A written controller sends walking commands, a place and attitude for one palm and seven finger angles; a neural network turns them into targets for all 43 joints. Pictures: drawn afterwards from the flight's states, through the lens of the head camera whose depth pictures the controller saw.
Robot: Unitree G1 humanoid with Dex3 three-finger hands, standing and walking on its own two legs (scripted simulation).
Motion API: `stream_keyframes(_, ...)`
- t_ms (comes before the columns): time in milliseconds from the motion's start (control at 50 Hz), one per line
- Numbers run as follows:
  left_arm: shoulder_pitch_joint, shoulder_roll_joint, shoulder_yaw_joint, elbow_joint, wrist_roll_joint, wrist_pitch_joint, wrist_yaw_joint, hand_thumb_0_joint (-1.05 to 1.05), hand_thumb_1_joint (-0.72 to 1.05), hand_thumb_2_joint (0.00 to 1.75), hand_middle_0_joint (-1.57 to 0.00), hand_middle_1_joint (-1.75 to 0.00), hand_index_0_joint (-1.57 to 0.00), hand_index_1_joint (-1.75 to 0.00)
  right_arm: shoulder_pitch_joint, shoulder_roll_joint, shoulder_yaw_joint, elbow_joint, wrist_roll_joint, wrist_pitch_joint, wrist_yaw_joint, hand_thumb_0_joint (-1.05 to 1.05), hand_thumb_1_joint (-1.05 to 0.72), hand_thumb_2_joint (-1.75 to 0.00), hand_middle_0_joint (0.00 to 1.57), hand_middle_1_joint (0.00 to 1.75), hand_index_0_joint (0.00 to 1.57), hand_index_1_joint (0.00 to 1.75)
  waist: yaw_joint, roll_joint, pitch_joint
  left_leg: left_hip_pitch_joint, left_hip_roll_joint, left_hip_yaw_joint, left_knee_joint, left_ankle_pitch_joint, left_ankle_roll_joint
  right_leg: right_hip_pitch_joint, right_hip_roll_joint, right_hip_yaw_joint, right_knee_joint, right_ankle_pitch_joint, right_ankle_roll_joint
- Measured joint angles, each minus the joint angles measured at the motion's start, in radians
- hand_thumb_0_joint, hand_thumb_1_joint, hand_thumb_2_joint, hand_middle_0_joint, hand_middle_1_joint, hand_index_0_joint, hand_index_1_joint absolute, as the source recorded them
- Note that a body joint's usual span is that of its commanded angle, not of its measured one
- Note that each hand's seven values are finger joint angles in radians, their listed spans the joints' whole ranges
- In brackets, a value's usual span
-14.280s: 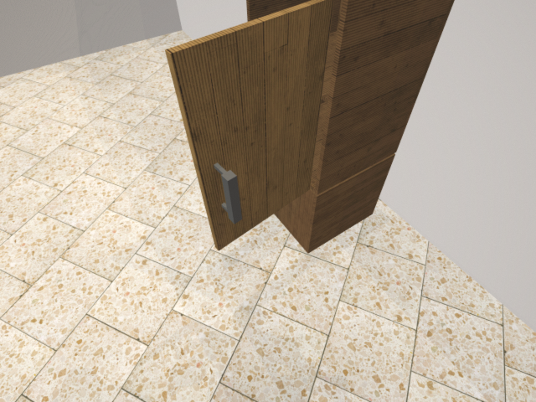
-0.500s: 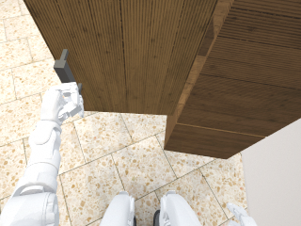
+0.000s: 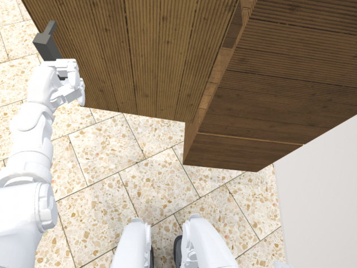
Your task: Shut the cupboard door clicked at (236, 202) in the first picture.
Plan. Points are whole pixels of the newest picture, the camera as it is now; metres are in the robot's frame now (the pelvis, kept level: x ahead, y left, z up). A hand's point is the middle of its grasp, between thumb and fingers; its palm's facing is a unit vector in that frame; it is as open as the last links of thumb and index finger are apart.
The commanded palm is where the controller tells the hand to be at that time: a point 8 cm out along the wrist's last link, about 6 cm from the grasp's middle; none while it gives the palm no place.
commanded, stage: push the door shut along its arc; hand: left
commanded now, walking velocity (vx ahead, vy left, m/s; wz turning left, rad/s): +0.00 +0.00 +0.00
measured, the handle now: (61, 60) +0.56 +0.24 +0.04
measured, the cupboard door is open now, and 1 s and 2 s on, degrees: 88 74 66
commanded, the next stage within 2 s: pull the fist back off the door in 1.10 s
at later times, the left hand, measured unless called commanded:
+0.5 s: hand (94, 67) +0.54 +0.17 +0.04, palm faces -0.28 -0.96 -0.02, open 3.1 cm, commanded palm +0.56 +0.19 +0.04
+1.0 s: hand (111, 52) +0.59 +0.13 +0.04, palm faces -0.37 -0.93 -0.02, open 3.0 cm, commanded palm +0.61 +0.14 +0.04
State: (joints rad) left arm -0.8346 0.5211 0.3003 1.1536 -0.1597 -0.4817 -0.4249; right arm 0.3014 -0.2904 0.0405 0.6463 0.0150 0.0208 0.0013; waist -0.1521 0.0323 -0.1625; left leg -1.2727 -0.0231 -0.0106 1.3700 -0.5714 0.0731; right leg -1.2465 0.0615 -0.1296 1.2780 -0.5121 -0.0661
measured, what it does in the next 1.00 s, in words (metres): stands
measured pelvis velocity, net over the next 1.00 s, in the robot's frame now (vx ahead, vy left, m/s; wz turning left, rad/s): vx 0.01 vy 0.01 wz -0.06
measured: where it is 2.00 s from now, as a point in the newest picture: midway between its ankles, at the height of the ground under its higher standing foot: outside the picture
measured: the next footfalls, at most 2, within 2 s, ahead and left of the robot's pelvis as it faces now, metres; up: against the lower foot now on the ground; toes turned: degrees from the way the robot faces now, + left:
none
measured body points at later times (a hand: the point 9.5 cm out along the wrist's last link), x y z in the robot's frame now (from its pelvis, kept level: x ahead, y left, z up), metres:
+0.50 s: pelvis +0.00 +0.01 -0.01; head +0.18 +0.05 +0.40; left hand +0.55 +0.22 +0.05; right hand +0.01 -0.26 -0.11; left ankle +0.03 +0.07 -0.60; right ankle +0.04 -0.09 -0.60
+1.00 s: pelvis +0.01 +0.01 -0.02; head +0.21 +0.04 +0.38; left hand +0.60 +0.19 +0.05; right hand -0.03 -0.25 -0.11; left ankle +0.03 +0.07 -0.60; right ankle +0.04 -0.09 -0.60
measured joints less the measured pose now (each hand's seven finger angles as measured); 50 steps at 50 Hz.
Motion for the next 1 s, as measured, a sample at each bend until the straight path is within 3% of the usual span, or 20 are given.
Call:
stream_keyframes(160, -0.078, 0.055, 0.016, 0.032, 0.021, 0.036, -0.03, 0.01, 0.9, 0.9, -1.3, -1.5, -1.3, -1.5, 0.017, -0.006, 0.006, -0.008, -0.002, -0.002, 0.002, 0.01, -0.91, -0.9, 0.2, 0.3, 0.2, 0.3, -0.034, 0.004, 0.003, -0.043, 0.009, 0.0, 0.024, -0.006, 0.003, -0.041, 0.008, -0.002, 0.013, 0.003, 0.003)
stream_keyframes(800, -0.356, 0.143, 0.004, 0.129, 0.132, 0.178, -0.056, 0.01, 0.9, 0.9, -1.3, -1.5, -1.3, -1.5, 0.06, 0.012, 0.043, -0.02, -0.027, -0.012, 0.0, 0.01, -0.91, -0.9, 0.2, 0.3, 0.2, 0.3, -0.135, 0.03, 0.014, -0.153, 0.027, 0.002, 0.089, -0.041, 0.018, -0.148, 0.026, -0.003, 0.054, -0.013, 0.016)
stream_keyframes(1000, -0.404, 0.183, -0.019, 0.138, 0.135, 0.214, -0.093, 0.01, 0.88, 0.92, -1.29, -1.5, -1.3, -1.5, 0.078, 0.023, 0.048, 0.002, -0.028, -0.027, -0.006, 0.01, -0.91, -0.9, 0.2, 0.3, 0.2, 0.3, -0.139, 0.026, 0.02, -0.169, 0.032, -0.002, 0.1, -0.051, 0.012, -0.165, 0.031, -0.006, 0.067, -0.022, 0.008)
